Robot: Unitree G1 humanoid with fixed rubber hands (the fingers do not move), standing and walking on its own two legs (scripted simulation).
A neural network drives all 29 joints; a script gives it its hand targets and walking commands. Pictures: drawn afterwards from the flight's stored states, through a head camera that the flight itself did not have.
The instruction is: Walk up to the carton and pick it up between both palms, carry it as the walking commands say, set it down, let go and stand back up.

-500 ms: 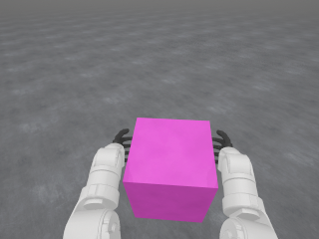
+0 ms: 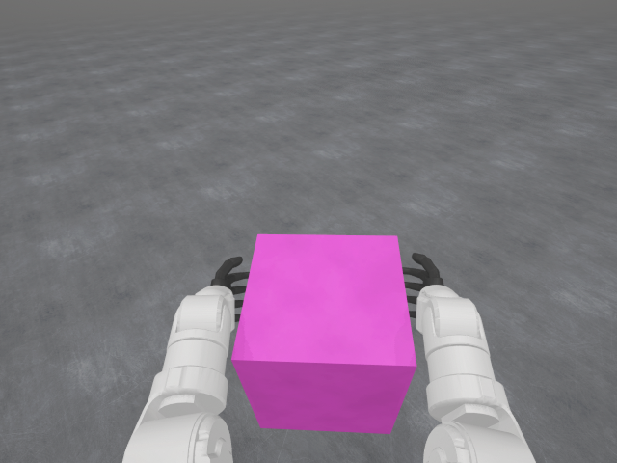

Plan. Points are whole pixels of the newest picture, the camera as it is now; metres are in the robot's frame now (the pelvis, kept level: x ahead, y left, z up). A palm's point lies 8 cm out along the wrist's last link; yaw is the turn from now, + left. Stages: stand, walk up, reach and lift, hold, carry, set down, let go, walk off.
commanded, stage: reach and lift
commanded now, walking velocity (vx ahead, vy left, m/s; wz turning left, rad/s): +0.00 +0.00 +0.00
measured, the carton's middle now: (325, 336) +0.32 -0.01 +0.00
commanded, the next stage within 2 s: hold in 0.58 s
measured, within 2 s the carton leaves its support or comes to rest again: neither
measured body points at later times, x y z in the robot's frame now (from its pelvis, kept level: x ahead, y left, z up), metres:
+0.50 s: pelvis +0.00 +0.00 +0.00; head -0.09 -0.01 +0.44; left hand +0.31 +0.15 +0.07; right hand +0.31 -0.15 +0.08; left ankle +0.01 +0.13 -0.73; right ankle +0.05 -0.15 -0.73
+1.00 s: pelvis -0.01 +0.00 +0.00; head -0.10 -0.01 +0.44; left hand +0.30 +0.15 +0.06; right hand +0.31 -0.15 +0.07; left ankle +0.01 +0.13 -0.73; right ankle +0.05 -0.15 -0.73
